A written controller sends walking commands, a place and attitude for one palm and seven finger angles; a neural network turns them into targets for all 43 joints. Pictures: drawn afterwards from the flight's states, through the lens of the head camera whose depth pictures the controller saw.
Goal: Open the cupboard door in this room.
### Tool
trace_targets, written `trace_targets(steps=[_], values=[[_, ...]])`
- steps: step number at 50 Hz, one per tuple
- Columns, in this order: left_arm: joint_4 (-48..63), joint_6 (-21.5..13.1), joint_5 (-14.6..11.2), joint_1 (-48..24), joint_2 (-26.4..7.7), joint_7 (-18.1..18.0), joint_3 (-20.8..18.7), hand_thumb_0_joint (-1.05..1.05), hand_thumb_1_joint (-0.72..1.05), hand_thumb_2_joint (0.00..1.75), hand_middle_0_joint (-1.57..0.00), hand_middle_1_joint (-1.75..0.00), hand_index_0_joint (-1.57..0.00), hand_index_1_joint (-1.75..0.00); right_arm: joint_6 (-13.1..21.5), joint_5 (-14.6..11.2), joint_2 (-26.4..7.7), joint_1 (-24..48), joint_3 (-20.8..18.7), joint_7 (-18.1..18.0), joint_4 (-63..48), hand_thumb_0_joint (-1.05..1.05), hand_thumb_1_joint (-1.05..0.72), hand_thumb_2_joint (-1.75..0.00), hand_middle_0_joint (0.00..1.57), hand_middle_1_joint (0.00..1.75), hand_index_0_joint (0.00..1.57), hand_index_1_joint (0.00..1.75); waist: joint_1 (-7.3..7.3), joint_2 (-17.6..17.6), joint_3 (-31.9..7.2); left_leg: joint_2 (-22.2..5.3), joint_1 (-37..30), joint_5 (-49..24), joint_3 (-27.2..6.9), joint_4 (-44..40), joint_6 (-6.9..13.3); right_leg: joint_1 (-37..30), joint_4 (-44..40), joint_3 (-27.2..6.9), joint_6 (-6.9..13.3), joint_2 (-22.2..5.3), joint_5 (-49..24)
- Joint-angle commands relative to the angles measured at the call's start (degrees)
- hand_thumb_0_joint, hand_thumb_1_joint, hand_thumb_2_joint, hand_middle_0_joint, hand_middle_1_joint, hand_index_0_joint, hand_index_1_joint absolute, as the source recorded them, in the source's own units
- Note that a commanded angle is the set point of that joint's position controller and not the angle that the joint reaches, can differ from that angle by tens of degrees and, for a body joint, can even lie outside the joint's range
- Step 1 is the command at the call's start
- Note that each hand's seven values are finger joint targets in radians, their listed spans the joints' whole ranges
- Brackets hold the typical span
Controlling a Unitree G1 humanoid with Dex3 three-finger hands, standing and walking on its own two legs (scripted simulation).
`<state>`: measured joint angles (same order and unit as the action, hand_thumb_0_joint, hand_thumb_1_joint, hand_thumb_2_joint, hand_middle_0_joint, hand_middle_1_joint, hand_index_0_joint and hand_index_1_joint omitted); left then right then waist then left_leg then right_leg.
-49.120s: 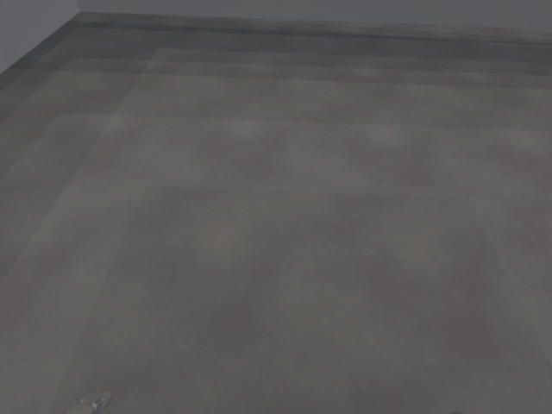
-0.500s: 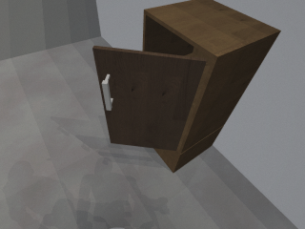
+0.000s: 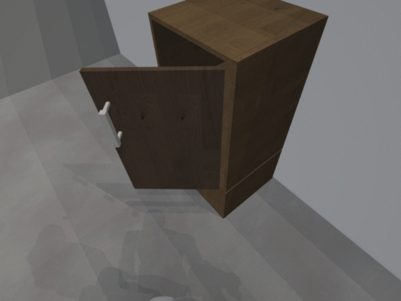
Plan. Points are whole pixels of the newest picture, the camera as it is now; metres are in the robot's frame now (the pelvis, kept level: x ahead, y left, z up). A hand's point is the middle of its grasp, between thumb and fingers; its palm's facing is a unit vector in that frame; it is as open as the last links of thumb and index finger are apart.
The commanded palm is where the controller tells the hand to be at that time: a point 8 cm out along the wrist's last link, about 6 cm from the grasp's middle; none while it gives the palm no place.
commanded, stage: come to a stop and stand still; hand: left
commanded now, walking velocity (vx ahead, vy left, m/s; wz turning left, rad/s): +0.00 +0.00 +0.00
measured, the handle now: (112, 125) +0.59 +0.31 -0.04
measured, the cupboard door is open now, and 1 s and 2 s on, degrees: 49 49 49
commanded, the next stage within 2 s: look again from close up in 0.40 s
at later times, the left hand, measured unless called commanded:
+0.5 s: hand out of the picture -0.03 +0.15 -0.17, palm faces +0.07 -0.98 -0.16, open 7.3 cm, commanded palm none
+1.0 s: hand out of the picture +0.00 +0.18 -0.16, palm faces +0.02 -0.98 -0.21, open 7.3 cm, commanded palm none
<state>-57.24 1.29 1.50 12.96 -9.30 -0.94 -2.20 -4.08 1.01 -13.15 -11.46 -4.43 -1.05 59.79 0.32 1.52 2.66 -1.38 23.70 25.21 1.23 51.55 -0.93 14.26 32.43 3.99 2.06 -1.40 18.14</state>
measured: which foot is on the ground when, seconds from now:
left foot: up 0.00-0.10, down 0.12-1.00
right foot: down 0.00-1.00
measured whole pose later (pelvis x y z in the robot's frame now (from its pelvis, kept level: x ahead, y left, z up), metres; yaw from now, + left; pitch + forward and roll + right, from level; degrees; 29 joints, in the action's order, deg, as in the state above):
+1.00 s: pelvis -0.01 +0.01 +0.00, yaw -1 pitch -1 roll +1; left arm -63.9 -1.2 0.3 16.3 -7.7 -1.7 0.1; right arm 1.9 1.0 -7.4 -19.0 1.7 -1.7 63.5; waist -0.1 1.7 1.2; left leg 1.4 8.0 16.6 3.4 25.4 1.7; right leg 12.6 28.5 3.2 1.1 -1.0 15.1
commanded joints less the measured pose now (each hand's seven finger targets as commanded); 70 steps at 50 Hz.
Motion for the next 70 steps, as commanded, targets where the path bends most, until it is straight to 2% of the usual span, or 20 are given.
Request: trace_targets(steps=[1, 4, 6, 7, 8, 9, 11, 14, 19, 24, 25, 26, 27, 28, 30, 40, 56, 62, 67, 70], values=[[2.0, -1.9, 0.0, 1.7, -9.0, -1.1, -1.4, 0.00, 0.90, 0.90, -0.20, -0.30, -0.20, -0.30, 2.0, -0.5, 0.6, -0.5, 0.9, 0.0, -2.4, 0.00, -0.90, -0.90, 0.20, 0.30, 0.20, 0.30, -1.06, -9.4, -2.2, 0.0, -2.2, 1.0, 0.4, -9.0, -0.5, -5.9, -12.0, -10.3, 7.4, -12.8, -27.9], [-0.4, -2.2, -0.9, 2.5, -8.0, -1.2, -1.1, 0.00, 0.90, 0.90, -0.20, -0.30, -0.20, -0.30, 3.2, -0.5, 1.3, -3.8, 1.7, -0.6, 0.3, 0.00, -0.90, -0.90, 0.20, 0.30, 0.20, 0.30, -0.36, -6.3, -4.1, 0.3, -12.3, -10.5, -0.2, -27.9, -0.4, -7.0, -7.7, -9.8, 4.9, -10.8, -29.9], [-1.0, -2.2, -1.9, 3.9, -5.5, -0.9, -0.5, 0.00, 0.90, 0.90, -0.20, -0.30, -0.20, -0.30, 4.6, 0.0, -1.5, -5.2, 2.0, -1.2, 1.5, 0.00, -0.90, -0.90, 0.20, 0.30, 0.20, 0.30, -1.32, 2.6, -5.5, -6.9, -17.5, -30.9, -7.4, -30.1, 2.6, -4.0, -6.1, -6.7, 0.6, -5.9, -22.1], [-1.3, -2.1, -1.8, 3.9, -4.7, -0.9, -0.1, 0.00, 0.90, 0.90, -0.20, -0.30, -0.20, -0.30, 4.6, 0.1, -2.5, -4.2, 2.2, -1.5, 1.4, 0.00, -0.90, -0.90, 0.20, 0.30, 0.20, 0.30, -1.86, 3.9, -5.5, -8.8, -15.9, -33.7, -7.9, -29.0, 3.9, -5.6, -7.9, -6.0, -0.3, -4.6, -17.5], [-1.5, -1.9, -1.5, 3.1, -4.7, -1.0, 0.0, 0.00, 0.90, 0.90, -0.20, -0.30, -0.20, -0.30, 4.2, 0.1, -2.4, -3.9, 2.3, -1.6, 1.8, 0.00, -0.90, -0.90, 0.20, 0.30, 0.20, 0.30, -1.66, 1.3, -5.0, -8.2, -14.6, -27.8, -6.1, -29.0, 3.3, -6.6, -10.0, -6.3, -0.3, -4.3, -14.7], [-2.3, -1.6, -1.4, 2.4, -5.2, -0.9, -0.1, 0.00, 0.90, 0.90, -0.20, -0.30, -0.20, -0.30, 4.4, 0.0, -1.6, -3.2, 2.4, -1.8, 2.5, 0.00, -0.90, -0.90, 0.20, 0.30, 0.20, 0.30, -1.69, 5.2, -3.5, -6.7, -14.3, -26.7, -5.9, -29.5, 2.9, -6.1, -9.7, -6.3, -0.3, -4.7, -15.6], [-3.2, -1.4, -1.5, 2.0, -5.4, -0.7, 0.0, 0.00, 0.90, 0.90, -0.20, -0.30, -0.20, -0.30, 3.9, 0.0, -0.5, -4.2, 2.9, -1.8, 3.2, 0.00, -0.90, -0.90, 0.20, 0.30, 0.20, 0.30, -1.31, 5.7, -0.7, -6.0, -11.4, -19.2, -5.1, -31.7, 2.3, -7.3, -11.2, -6.3, 0.2, -4.6, -12.6], [-4.5, -1.4, -1.3, 2.8, -5.0, -0.5, 0.4, 0.00, 0.90, 0.90, -0.20, -0.30, -0.20, -0.30, 3.7, -0.1, 0.1, -5.1, 3.0, -1.6, 3.7, 0.00, -0.90, -0.90, 0.20, 0.30, 0.20, 0.30, -1.26, -0.7, 2.7, -4.7, -10.6, -12.1, -4.4, -33.3, 1.8, -5.6, -14.3, -7.0, 0.1, -4.5, -7.2], [-5.5, -1.6, -1.3, 3.6, -4.2, -0.6, 0.7, 0.00, 0.90, 0.90, -0.20, -0.30, -0.20, -0.30, 3.5, 0.1, 0.7, -7.9, 3.4, -1.5, 4.8, 0.00, -0.90, -0.90, 0.20, 0.30, 0.20, 0.30, -0.60, -4.2, 4.5, -3.5, -12.3, -10.6, -3.1, -33.5, 1.9, -2.8, -17.2, -8.1, 0.2, -4.9, -1.6], [-6.4, -2.1, -1.4, 5.5, -3.5, -0.8, 0.9, 0.00, 0.90, 0.90, -0.20, -0.30, -0.20, -0.30, 4.1, 0.0, 1.2, -9.0, 3.8, -1.6, 5.3, 0.00, -0.90, -0.90, 0.20, 0.30, 0.20, 0.30, -0.74, -2.8, 2.3, -3.8, -13.9, -13.9, -2.9, -33.3, 1.9, -4.4, -16.4, -7.8, 0.4, -5.0, -5.8], [-7.9, -4.3, -0.1, 11.3, -5.3, -3.4, 1.4, 0.00, 0.90, 0.90, -0.20, -0.30, -0.20, -0.30, 5.8, -0.7, -1.1, -2.3, 3.6, -0.6, 1.4, 0.00, -0.90, -0.90, 0.20, 0.30, 0.20, 0.30, -3.11, -1.7, 2.2, -3.8, -9.0, -15.1, 0.6, -20.3, 0.3, -5.3, -12.0, -10.4, -2.8, -9.0, -39.3], [-5.6, -4.7, -0.6, 10.1, -8.1, -3.1, 0.9, 0.00, 0.90, 0.90, -0.20, -0.30, -0.20, -0.30, 5.0, -0.8, 2.5, -6.9, 3.6, -0.5, -0.6, 0.00, -0.90, -0.90, 0.20, 0.30, 0.20, 0.30, 0.54, -1.4, -4.0, -1.8, -9.4, -4.9, -1.3, -19.4, 0.8, -8.0, -12.5, -13.9, 0.0, -12.7, -33.0], [-4.9, -4.7, -0.7, 7.7, -7.1, -2.5, 1.1, 0.00, 0.90, 0.90, -0.20, -0.30, -0.20, -0.30, 5.0, -0.6, 2.5, -8.3, 3.6, -0.5, 0.2, 0.00, -0.90, -0.90, 0.20, 0.30, 0.20, 0.30, 1.19, 1.6, -3.1, -2.0, -11.4, -5.2, -1.1, -21.2, 1.0, -4.3, -13.6, -12.1, 2.7, -11.9, -20.8], [-4.8, -4.6, -0.6, 6.7, -6.5, -2.3, 1.3, 0.00, 0.90, 0.90, -0.20, -0.30, -0.20, -0.30, 5.2, -0.5, 2.9, -10.7, 3.9, -0.3, 0.8, 0.00, -0.90, -0.90, 0.20, 0.30, 0.20, 0.30, 2.11, 1.6, -4.2, -2.5, -13.6, -9.5, -1.3, -23.6, 1.1, -1.4, -13.5, -10.4, 3.3, -9.6, -10.5], [-4.4, -4.2, -0.8, 6.2, -4.3, -1.9, 1.4, 0.00, 0.90, 0.90, -0.20, -0.30, -0.20, -0.30, 5.6, -0.1, 2.3, -11.9, 4.3, -0.2, 0.5, 0.00, -0.90, -0.90, 0.20, 0.30, 0.20, 0.30, 1.49, 2.0, -1.7, -3.8, -11.3, -14.0, -3.3, -25.7, 2.3, -0.5, -11.1, -7.1, 2.1, -5.7, -5.2], [-5.4, -3.2, -1.0, 7.6, -2.4, -1.2, 2.1, 0.00, 0.90, 0.90, -0.20, -0.30, -0.20, -0.30, 6.4, -0.2, 0.7, -11.4, 4.9, -0.9, 1.0, 0.00, -0.90, -0.90, 0.20, 0.30, 0.20, 0.30, -0.43, -1.6, 4.9, -4.4, -7.2, -14.0, -5.2, -32.6, 3.6, -2.0, -8.6, -6.0, 0.6, -3.8, -6.8], [-5.3, -3.0, -1.0, 7.1, -3.3, -1.2, 1.7, 0.00, 0.90, 0.90, -0.20, -0.30, -0.20, -0.30, 6.6, -0.2, 0.7, -10.5, 4.9, -1.1, 3.5, 0.00, -0.90, -0.90, 0.20, 0.30, 0.20, 0.30, -0.55, -1.5, 1.4, -4.2, -11.4, -19.3, -3.8, -32.0, 3.6, -4.3, -8.1, -6.4, 0.4, -4.7, -13.1], [-4.7, -2.8, -0.5, 8.0, -5.6, -1.1, 0.5, 0.00, 0.90, 0.90, -0.20, -0.30, -0.20, -0.30, 5.4, 0.0, 0.5, -10.0, 4.6, -0.7, 2.7, 0.00, -0.90, -0.90, 0.20, 0.30, 0.20, 0.30, -1.17, -2.9, 2.7, -1.6, -7.9, -9.2, -1.1, -27.5, 3.0, -3.7, -9.8, -11.1, 2.9, -8.0, -2.8], [-3.8, -2.8, -0.2, 9.3, -8.0, -1.4, -1.2, 0.00, 0.90, 0.90, -0.20, -0.30, -0.20, -0.30, 4.6, 0.1, 1.3, -9.4, 4.1, -0.4, 1.0, 0.00, -0.90, -0.90, 0.20, 0.30, 0.20, 0.30, -1.55, -10.0, 3.3, 0.4, -4.6, -4.6, 1.7, -19.5, 1.8, -3.7, -14.7, -18.8, 6.9, -15.2, -3.1], [-2.6, -2.6, -0.1, 8.0, -7.9, -1.6, -1.8, 0.00, 0.90, 0.90, -0.20, -0.30, -0.20, -0.30, 5.1, 0.0, 1.4, -10.8, 3.9, -0.3, 1.0, 0.00, -0.90, -0.90, 0.20, 0.30, 0.20, 0.30, -0.74, -6.6, 2.1, 0.1, -8.8, -8.3, 1.5, -24.3, 1.9, -2.3, -9.3, -14.8, 6.1, -13.8, -11.2]])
